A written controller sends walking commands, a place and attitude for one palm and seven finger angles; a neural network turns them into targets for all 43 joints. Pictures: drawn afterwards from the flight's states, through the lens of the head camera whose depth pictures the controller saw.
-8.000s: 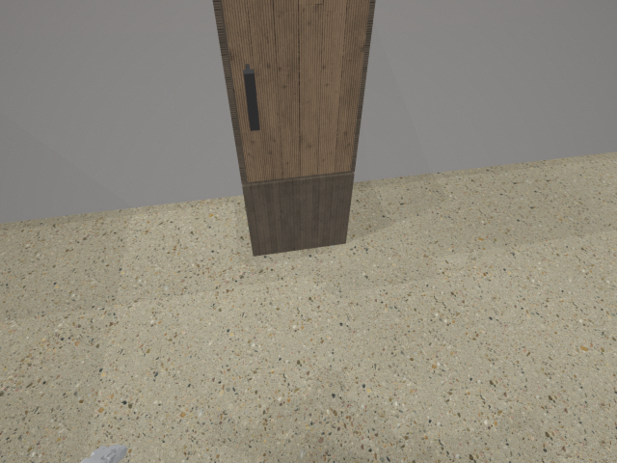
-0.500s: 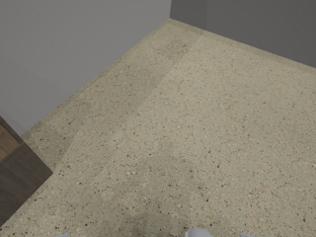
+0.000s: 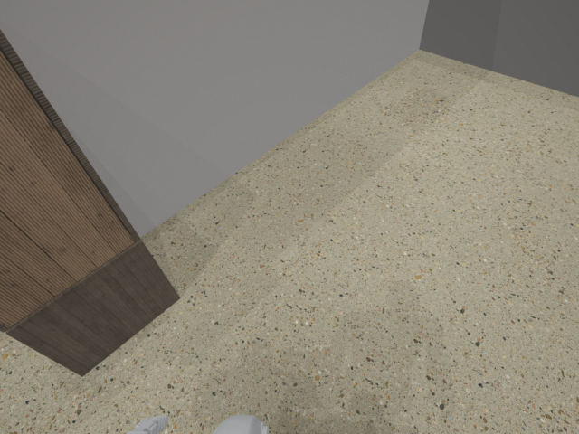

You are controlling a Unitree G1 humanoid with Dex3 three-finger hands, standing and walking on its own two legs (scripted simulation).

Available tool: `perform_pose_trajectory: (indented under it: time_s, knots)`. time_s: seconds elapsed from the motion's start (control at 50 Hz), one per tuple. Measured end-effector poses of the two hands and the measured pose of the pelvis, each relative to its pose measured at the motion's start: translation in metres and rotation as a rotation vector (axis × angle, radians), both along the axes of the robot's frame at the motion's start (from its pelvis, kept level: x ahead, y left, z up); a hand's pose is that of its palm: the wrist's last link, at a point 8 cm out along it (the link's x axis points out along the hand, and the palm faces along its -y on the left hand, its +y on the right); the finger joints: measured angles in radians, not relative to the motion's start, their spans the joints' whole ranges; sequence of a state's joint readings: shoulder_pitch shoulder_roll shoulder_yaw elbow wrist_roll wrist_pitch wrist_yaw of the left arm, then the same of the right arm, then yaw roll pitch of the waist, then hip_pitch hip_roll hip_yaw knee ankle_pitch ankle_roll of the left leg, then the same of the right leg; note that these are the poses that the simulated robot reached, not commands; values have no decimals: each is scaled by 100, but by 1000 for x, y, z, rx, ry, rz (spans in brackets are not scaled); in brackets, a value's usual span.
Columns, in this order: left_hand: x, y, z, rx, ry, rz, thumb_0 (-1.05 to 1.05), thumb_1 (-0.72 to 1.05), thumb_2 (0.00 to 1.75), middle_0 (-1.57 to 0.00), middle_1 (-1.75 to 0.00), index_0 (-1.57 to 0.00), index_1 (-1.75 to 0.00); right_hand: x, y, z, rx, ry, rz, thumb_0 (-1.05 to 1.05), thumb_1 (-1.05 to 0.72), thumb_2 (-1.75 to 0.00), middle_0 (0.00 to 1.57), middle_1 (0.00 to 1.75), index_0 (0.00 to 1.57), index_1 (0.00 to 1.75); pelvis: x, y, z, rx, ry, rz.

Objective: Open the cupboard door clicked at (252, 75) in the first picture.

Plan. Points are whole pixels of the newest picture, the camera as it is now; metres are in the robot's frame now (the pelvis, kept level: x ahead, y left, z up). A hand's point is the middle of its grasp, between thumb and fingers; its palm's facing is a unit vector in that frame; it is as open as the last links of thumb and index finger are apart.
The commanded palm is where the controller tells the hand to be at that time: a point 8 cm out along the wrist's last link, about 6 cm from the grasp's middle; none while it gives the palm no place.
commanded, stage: turn to face it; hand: left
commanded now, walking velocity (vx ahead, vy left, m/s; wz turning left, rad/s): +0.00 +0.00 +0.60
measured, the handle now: out of the picture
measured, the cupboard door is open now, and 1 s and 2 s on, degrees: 0 0 0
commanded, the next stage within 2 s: take the last steps up to it in 1.12 s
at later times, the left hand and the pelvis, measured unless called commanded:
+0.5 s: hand out of the picture +0.02 +0.29 -0.16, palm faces +0.33 -0.90 -0.27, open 7.4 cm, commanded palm none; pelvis +0.00 +0.05 +0.00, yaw +18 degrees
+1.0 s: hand out of the picture -0.04 +0.20 -0.14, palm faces +0.57 -0.77 -0.30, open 7.4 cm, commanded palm none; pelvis +0.01 -0.01 +0.00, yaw +36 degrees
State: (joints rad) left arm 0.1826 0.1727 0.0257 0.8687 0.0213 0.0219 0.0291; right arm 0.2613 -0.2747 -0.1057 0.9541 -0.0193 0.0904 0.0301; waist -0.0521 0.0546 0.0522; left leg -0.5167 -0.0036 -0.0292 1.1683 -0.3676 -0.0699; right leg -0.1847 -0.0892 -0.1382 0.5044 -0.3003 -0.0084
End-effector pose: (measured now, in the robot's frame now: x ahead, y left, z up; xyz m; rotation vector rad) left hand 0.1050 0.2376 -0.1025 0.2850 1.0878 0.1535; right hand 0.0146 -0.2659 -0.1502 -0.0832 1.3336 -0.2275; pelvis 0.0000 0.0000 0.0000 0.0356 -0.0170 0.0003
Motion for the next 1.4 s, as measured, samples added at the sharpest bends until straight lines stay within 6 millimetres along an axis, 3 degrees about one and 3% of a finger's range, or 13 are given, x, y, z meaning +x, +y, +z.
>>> perform_pose_trajectory:
  time_s: [0.14,0.26,0.36,0.54,0.66,0.74,0.88,1.0,1.08,1.22,1.3,1.4]
  knots:
    - [-59,23,-18,-28,94,140,0,90,90,-21,-30,-20,-30,55,13,8,-31,-18,150,1,-91,-90,20,30,20,30,0,12,-2,0,9,96]
    - [-114,65,-52,-61,181,287,0,90,90,-21,-30,-20,-30,123,54,14,-86,-132,313,1,-91,-90,20,30,20,30,1,39,-20,-25,25,182]
    - [-133,85,-50,-58,223,360,0,91,90,-20,-30,-20,-30,149,83,32,-99,-201,384,0,-90,-90,20,30,20,30,2,50,-12,-44,22,224]
    - [-102,90,-24,-46,54,406,0,91,90,-20,-30,-19,-30,151,101,30,-52,-168,461,0,-90,-90,20,30,21,30,4,47,-1,-53,10,333]
    - [-79,72,-10,-13,-43,421,0,91,90,-20,-30,-20,-30,146,85,11,-7,-122,477,0,-90,-90,21,30,21,30,8,26,-5,-35,3,400]
    - [-82,52,-4,28,-89,441,0,91,90,-20,-30,-20,-30,151,67,-9,19,-97,491,1,-90,-90,21,30,21,30,10,8,-14,-25,-7,452]
    - [-131,18,6,23,-31,562,0,90,90,-21,-30,-20,-30,162,52,-4,21,-46,577,1,-90,-90,20,30,20,30,10,-5,-2,5,-17,554]
    - [-182,-4,-6,-22,46,670,0,90,90,-21,-30,-20,-30,170,60,5,-8,-10,664,1,-91,-90,20,30,20,30,5,-6,1,9,-8,622]
    - [-226,-15,-21,-68,113,745,0,90,90,-21,-30,-20,-30,180,86,9,-26,-29,737,1,-91,-90,20,30,20,30,-5,0,-2,-3,-4,658]
    - [-302,-20,-55,-150,232,868,0,90,90,-21,-30,-20,-30,188,151,18,-31,-164,854,1,-91,-90,20,30,20,30,-29,21,-15,-29,-14,704]
    - [-315,-19,-49,-172,254,890,0,91,90,-20,-30,-20,-30,178,173,30,-16,-189,881,0,-90,-90,20,30,20,30,-34,27,-5,-44,-23,716]
    - [-307,-15,-38,-176,206,875,0,91,90,-20,-30,-19,-30,164,179,33,13,-192,865,0,-92,-90,20,30,21,30,-34,32,4,-47,-22,734]
